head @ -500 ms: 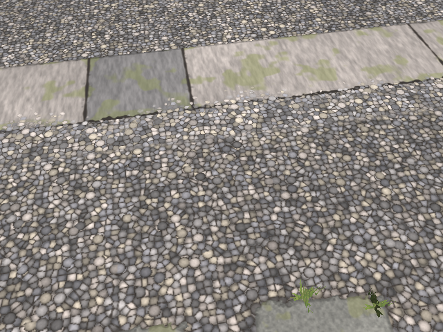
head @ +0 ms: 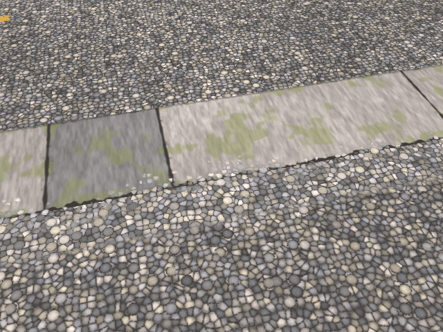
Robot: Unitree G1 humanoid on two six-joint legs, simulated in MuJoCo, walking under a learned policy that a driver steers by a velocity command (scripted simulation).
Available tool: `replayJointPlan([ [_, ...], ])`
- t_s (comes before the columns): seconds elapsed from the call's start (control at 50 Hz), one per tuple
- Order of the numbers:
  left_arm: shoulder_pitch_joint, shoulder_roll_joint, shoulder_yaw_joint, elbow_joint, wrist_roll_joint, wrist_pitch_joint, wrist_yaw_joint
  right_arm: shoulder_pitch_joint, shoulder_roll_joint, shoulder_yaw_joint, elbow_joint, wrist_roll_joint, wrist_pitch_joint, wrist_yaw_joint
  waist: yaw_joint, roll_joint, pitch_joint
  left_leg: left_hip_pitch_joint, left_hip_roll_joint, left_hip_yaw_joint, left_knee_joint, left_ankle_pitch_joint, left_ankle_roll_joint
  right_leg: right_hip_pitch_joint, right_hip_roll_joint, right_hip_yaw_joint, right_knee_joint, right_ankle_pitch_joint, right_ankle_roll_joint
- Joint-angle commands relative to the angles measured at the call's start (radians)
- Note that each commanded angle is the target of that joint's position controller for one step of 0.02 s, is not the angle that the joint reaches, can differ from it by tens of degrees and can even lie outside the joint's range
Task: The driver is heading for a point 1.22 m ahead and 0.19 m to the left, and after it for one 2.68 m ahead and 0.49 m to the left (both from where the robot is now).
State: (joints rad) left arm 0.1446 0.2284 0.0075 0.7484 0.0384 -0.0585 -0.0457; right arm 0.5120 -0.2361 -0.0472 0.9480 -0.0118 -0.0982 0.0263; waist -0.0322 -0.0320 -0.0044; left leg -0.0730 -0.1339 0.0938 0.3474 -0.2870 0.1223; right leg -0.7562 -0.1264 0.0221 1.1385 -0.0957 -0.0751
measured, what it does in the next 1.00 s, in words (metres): walks ahead: right foot, then left foot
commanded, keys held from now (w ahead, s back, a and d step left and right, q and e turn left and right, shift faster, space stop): w+shift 0.90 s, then w+q+shift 0.10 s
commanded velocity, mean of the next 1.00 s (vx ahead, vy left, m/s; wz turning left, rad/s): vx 1.00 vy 0.00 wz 0.02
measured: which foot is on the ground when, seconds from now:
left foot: down 0.00-0.24, up 0.26-0.68, down 0.70-1.00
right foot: up 0.00-0.22, down 0.24-0.70, up 0.72-1.00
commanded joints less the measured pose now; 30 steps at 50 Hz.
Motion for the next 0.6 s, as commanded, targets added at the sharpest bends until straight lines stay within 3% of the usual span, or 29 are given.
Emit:
replayJointPlan([
  [0.02, -0.13, 0.053, -0.001, -0.083, -0.005, -0.011, -0.008, -0.051, -0.085, -0.007, -0.072, 0.017, -0.04, 0.004, 0.023, 0.013, 0.187, -0.222, 0.22, -0.18, -0.335, 0.172, 0.066, 0.042, -0.01, -0.063, -0.255, 0.197, 0.016],
  [0.06, -0.193, 0.029, -0.014, -0.095, -0.016, -0.018, -0.02, 0.01, -0.097, -0.004, -0.053, 0.031, -0.049, -0.002, -0.005, 0.02, 0.176, -0.165, 0.226, -0.133, -0.364, 0.405, 0.036, 0.135, 0.028, -0.121, -0.404, 0.317, -0.003],
  [0.1, -0.25, 0.036, -0.016, -0.104, -0.021, -0.021, -0.019, 0.052, -0.112, -0.001, -0.028, 0.028, -0.049, -0.012, -0.021, 0.036, 0.173, -0.021, 0.244, -0.1, -0.364, 0.621, 0.017, 0.165, 0.062, -0.147, -0.523, 0.351, -0.025],
  [0.12, -0.23, 0.049, -0.011, -0.086, -0.027, -0.012, -0.013, 0.04, -0.121, 0.002, -0.027, 0.02, -0.047, -0.014, -0.019, 0.05, 0.104, 0.086, 0.223, -0.077, -0.323, 0.816, 0.0, 0.199, 0.115, -0.176, -0.528, 0.317, -0.033],
  [0.14, -0.239, 0.057, -0.011, -0.099, -0.019, -0.02, -0.008, 0.056, -0.15, 0.001, -0.02, 0.015, -0.045, -0.021, -0.012, 0.098, 0.114, 0.138, 0.261, -0.073, -0.253, 1.026, -0.009, 0.212, 0.127, -0.179, -0.571, 0.274, -0.049],
  [0.16, -0.233, 0.08, -0.005, -0.098, -0.013, -0.022, 0.0, 0.068, -0.168, -0.001, -0.005, 0.006, -0.035, -0.032, 0.004, 0.119, 0.089, 0.222, 0.286, -0.072, -0.18, 1.247, -0.017, 0.23, 0.169, -0.199, -0.578, 0.185, -0.061],
  [0.18, -0.174, 0.103, 0.005, -0.085, -0.009, -0.023, 0.011, 0.066, -0.187, -0.004, 0.008, -0.009, -0.021, -0.044, 0.046, 0.146, 0.048, 0.27, 0.305, -0.075, -0.067, 1.35, -0.021, 0.291, 0.196, -0.184, -0.597, 0.11, -0.072],
  [0.2, -0.025, 0.143, 0.023, -0.039, -0.017, -0.022, 0.023, 0.036, -0.214, -0.013, 0.006, -0.028, -0.004, -0.056, 0.119, 0.163, -0.037, 0.283, 0.32, -0.082, 0.103, 1.37, -0.017, 0.43, 0.217, -0.161, -0.606, 0.035, -0.084],
  [0.22, 0.206, 0.18, 0.043, 0.033, -0.019, -0.021, 0.037, -0.017, -0.228, -0.018, 0.0, -0.039, 0.01, -0.063, 0.226, 0.159, -0.137, 0.234, 0.32, -0.063, 0.368, 1.324, -0.01, 0.638, 0.206, -0.136, -0.649, 0.02, -0.108],
  [0.24, 0.404, 0.235, 0.069, 0.081, -0.002, -0.014, 0.056, -0.063, -0.2, -0.014, -0.022, -0.041, 0.01, -0.06, 0.302, 0.13, -0.248, 0.017, 0.274, -0.057, 0.701, 1.03, 0.008, 0.911, 0.072, -0.002, -0.574, -0.187, -0.143],
  [0.26, 0.398, 0.316, 0.097, 0.078, 0.021, -0.01, 0.059, 0.045, -0.017, 0.022, -0.065, 0.014, -0.012, -0.027, 0.152, -0.261, -0.372, -0.458, 0.046, -0.082, 1.17, -0.037, -0.048, 1.249, -0.241, 0.578, -0.648, -0.357, -0.276],
  [0.28, 0.336, 0.257, 0.098, 0.076, 0.006, -0.01, 0.035, 0.01, -0.113, 0.012, -0.075, 0.035, -0.028, -0.032, 0.171, -0.13, -0.391, -0.65, 0.059, -0.206, 1.259, -0.103, -0.012, 1.261, -0.251, 0.786, -0.81, -0.472, -0.328],
  [0.3, 0.26, 0.199, 0.088, 0.084, 0.0, -0.021, 0.031, -0.142, -0.13, 0.011, -0.111, 0.031, -0.032, -0.036, 0.157, -0.036, -0.193, -0.719, 0.132, -0.202, 1.198, -0.011, 0.002, 1.107, -0.213, 0.612, -0.854, -0.41, -0.287],
  [0.32, 0.241, 0.13, 0.075, 0.109, 0.001, -0.029, 0.029, -0.186, -0.114, 0.017, -0.127, 0.021, -0.033, -0.03, 0.117, 0.065, -0.073, -0.685, 0.169, -0.193, 1.111, 0.019, 0.008, 0.92, -0.185, 0.496, -0.897, -0.313, -0.25],
  [0.34, 0.226, 0.089, 0.062, 0.128, 0.005, -0.04, 0.03, -0.226, -0.09, 0.021, -0.143, 0.002, -0.022, -0.021, 0.076, 0.091, -0.01, -0.635, 0.201, -0.208, 1.039, 0.026, 0.006, 0.781, -0.134, 0.407, -0.92, -0.262, -0.209],
  [0.36, 0.225, 0.065, 0.05, 0.144, 0.004, -0.046, 0.036, -0.202, -0.066, 0.028, -0.143, -0.019, -0.003, -0.007, 0.029, 0.085, 0.021, -0.581, 0.212, -0.206, 1.006, 0.027, -0.006, 0.669, -0.097, 0.341, -0.949, -0.262, -0.18],
  [0.38, 0.235, 0.059, 0.045, 0.161, -0.005, -0.055, 0.039, -0.195, -0.042, 0.035, -0.143, -0.03, 0.013, 0.005, 0.005, 0.055, 0.046, -0.565, 0.23, -0.201, 0.966, 0.022, -0.018, 0.606, -0.075, 0.298, -0.981, -0.258, -0.168],
  [0.42, 0.251, 0.084, 0.048, 0.18, -0.026, -0.072, 0.035, -0.264, -0.032, 0.043, -0.176, -0.04, 0.03, 0.021, -0.011, 0.03, 0.106, -0.633, 0.267, -0.162, 0.888, 0.056, -0.043, 0.546, -0.044, 0.215, -1.05, -0.226, -0.157],
  [0.46, 0.274, 0.104, 0.049, 0.183, -0.03, -0.083, 0.024, -0.404, -0.052, 0.05, -0.237, -0.039, 0.027, 0.026, 0.008, 0.02, 0.164, -0.67, 0.287, -0.104, 0.714, 0.18, -0.06, 0.505, -0.008, 0.129, -1.101, -0.069, -0.155],
  [0.5, 0.286, 0.106, 0.048, 0.184, -0.041, -0.092, 0.019, -0.503, -0.048, 0.06, -0.268, -0.028, 0.017, 0.034, 0.026, 0.037, 0.177, -0.561, 0.266, -0.049, 0.477, 0.356, -0.061, 0.462, 0.048, 0.032, -1.12, 0.099, -0.125],
  [0.56, 0.361, 0.152, 0.052, 0.211, -0.056, -0.103, 0.024, -0.593, -0.047, 0.068, -0.285, -0.008, 0.012, 0.042, 0.065, 0.023, 0.175, -0.435, 0.213, 0.014, 0.281, 0.526, -0.028, 0.571, 0.011, -0.006, -1.189, 0.357, -0.099],
  [0.6, 0.385, 0.176, 0.051, 0.226, -0.045, -0.094, 0.03, -0.61, -0.077, 0.061, -0.29, -0.013, 0.01, 0.03, 0.067, -0.003, 0.144, -0.438, 0.17, 0.037, 0.209, 0.487, -0.004, 0.759, -0.009, -0.038, -1.119, 0.622, -0.081],
])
